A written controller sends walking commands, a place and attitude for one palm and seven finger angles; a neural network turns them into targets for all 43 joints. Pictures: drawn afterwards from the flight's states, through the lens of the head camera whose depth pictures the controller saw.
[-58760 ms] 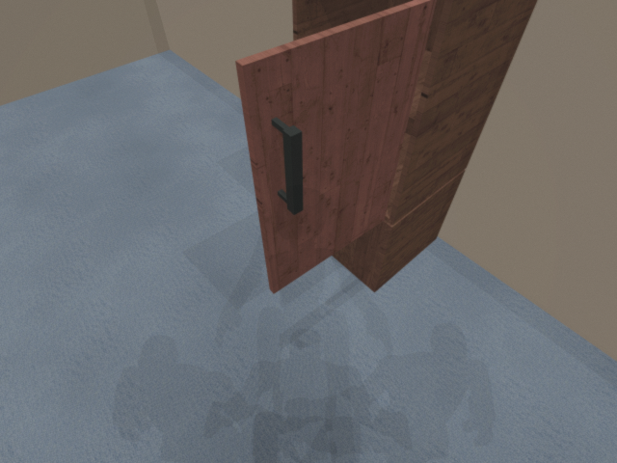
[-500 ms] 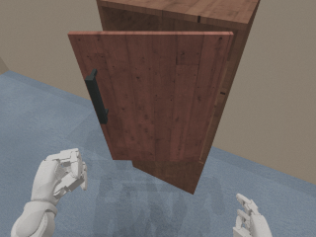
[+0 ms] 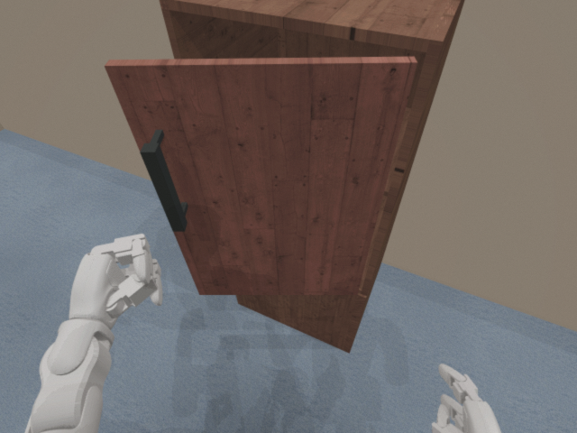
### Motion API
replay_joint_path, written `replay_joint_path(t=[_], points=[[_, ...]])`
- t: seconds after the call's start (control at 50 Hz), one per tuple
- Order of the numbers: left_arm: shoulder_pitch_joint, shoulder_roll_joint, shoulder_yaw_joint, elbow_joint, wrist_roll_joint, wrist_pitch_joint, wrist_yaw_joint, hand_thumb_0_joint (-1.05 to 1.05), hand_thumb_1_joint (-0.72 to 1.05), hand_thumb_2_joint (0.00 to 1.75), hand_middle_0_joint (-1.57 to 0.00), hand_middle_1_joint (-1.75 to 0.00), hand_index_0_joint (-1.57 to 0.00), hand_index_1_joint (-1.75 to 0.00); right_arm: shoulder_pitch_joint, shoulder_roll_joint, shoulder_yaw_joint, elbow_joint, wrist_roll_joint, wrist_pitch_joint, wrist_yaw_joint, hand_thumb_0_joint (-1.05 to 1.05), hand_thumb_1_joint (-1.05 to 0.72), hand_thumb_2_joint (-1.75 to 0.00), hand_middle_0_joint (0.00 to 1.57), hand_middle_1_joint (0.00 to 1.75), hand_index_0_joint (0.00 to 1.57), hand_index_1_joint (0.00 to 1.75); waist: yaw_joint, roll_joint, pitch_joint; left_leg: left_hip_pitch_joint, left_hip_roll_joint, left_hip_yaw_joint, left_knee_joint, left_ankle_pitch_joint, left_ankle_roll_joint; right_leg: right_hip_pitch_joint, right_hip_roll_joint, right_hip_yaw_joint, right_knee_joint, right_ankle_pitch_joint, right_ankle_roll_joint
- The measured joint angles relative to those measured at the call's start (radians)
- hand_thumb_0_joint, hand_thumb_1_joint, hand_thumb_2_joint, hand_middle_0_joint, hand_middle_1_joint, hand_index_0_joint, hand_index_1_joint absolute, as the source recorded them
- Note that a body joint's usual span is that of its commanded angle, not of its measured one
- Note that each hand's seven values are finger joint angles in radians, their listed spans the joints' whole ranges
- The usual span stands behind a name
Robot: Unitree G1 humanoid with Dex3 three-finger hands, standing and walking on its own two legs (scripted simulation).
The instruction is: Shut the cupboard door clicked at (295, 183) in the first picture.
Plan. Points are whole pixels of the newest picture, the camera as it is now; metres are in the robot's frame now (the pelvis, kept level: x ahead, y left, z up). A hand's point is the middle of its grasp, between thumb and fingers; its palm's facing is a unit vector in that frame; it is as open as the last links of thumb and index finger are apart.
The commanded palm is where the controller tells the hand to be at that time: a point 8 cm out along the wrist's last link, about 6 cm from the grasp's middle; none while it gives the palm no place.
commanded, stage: bring the fist close to the handle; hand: left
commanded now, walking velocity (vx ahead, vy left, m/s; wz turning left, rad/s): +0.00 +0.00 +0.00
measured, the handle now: (169, 183) +0.46 +0.23 +0.09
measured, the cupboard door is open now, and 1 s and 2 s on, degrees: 25 25 9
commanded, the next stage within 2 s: push the door shut along its arc in 0.90 s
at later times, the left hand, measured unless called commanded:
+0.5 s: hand (166, 232) +0.36 +0.20 +0.10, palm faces +0.06 -1.00 -0.02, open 3.1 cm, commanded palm +0.34 +0.25 +0.10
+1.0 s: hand (162, 231) +0.36 +0.21 +0.10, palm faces +0.07 -1.00 -0.01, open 3.1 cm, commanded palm +0.33 +0.25 +0.10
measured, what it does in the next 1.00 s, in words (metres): stands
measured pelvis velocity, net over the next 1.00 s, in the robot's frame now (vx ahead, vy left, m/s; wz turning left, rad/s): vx -0.01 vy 0.01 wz -0.02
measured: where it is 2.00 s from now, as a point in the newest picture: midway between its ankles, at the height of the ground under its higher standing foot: outside the picture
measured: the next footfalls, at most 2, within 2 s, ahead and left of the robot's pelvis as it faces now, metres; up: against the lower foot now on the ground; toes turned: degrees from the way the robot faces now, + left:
none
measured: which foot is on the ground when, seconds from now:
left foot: down 0.00-1.00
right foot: down 0.00-1.00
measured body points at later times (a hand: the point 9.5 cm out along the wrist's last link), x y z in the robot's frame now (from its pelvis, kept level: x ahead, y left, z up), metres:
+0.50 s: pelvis -0.01 +0.01 +0.00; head +0.01 +0.00 +0.45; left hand +0.35 +0.25 +0.10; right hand +0.13 -0.24 -0.10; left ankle +0.04 +0.12 -0.71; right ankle -0.03 -0.10 -0.71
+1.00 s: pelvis -0.01 +0.01 +0.00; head +0.02 +0.01 +0.45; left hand +0.35 +0.26 +0.10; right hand +0.11 -0.24 -0.10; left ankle +0.04 +0.12 -0.71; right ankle -0.03 -0.10 -0.71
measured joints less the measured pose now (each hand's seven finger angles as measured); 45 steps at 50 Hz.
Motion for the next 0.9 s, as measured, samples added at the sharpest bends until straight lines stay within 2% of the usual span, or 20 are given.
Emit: replay_joint_path(t=[0.16, 0.42, 0.56, 0.76, 0.9], points=[[-0.116, -0.004, -0.012, 0.101, 0.025, -0.008, 0.02, 0.02, 0.9, 0.9, -1.3, -1.5, -1.3, -1.5, -0.013, 0.003, 0.0, 0.022, -0.002, 0.019, 0.0, 0.01, -0.9, -0.9, 0.2, 0.3, 0.21, 0.3, -0.003, -0.004, 0.008, -0.007, -0.003, 0.002, -0.005, 0.008, 0.004, -0.008, -0.003, 0.002, -0.003, 0.007, 0.003], [-0.346, 0.029, 0.018, 0.355, 0.045, -0.025, 0.027, 0.02, 0.9, 0.9, -1.3, -1.5, -1.3, -1.5, -0.009, 0.007, 0.007, 0.044, -0.001, 0.058, 0.003, 0.01, -0.9, -0.9, 0.21, 0.3, 0.21, 0.3, -0.02, -0.008, 0.011, -0.029, -0.001, 0.004, -0.007, 0.021, 0.008, -0.031, -0.001, 0.004, -0.007, 0.023, 0.006], [-0.444, 0.038, 0.027, 0.463, 0.06, -0.053, 0.03, 0.02, 0.9, 0.9, -1.3, -1.5, -1.3, -1.5, 0.014, -0.001, -0.002, 0.054, -0.004, 0.077, 0.008, 0.01, -0.9, -0.9, 0.21, 0.3, 0.21, 0.3, -0.034, -0.01, 0.008, -0.053, 0.001, 0.007, 0.001, 0.022, 0.012, -0.055, 0.0, 0.007, -0.002, 0.026, 0.009], [-0.406, 0.025, 0.044, 0.45, 0.063, -0.074, 0.04, 0.02, 0.9, 0.9, -1.3, -1.5, -1.3, -1.5, 0.052, -0.002, -0.015, 0.045, -0.004, 0.107, 0.021, 0.01, -0.9, -0.9, 0.21, 0.3, 0.21, 0.3, -0.045, -0.01, -0.001, -0.048, 0.005, 0.025, -0.006, 0.016, 0.017, -0.056, 0.002, 0.026, -0.008, 0.029, 0.014], [-0.385, 0.029, 0.045, 0.43, 0.06, -0.088, 0.04, 0.02, 0.9, 0.9, -1.3, -1.5, -1.3, -1.5, 0.042, 0.003, -0.015, 0.046, -0.004, 0.108, 0.018, 0.01, -0.9, -0.9, 0.21, 0.3, 0.21, 0.3, -0.038, -0.008, 0.001, -0.047, 0.005, 0.021, -0.001, 0.015, 0.018, -0.051, 0.003, 0.022, -0.01, 0.029, 0.015]])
